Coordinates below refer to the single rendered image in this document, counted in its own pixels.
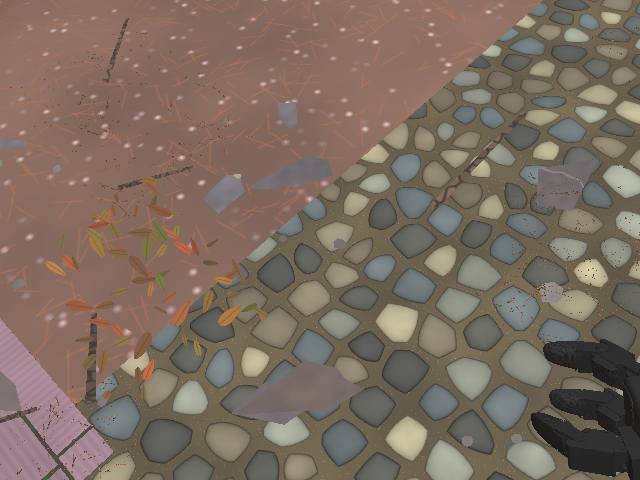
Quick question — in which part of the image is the right robot hand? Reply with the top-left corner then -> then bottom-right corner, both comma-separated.
531,339 -> 640,480

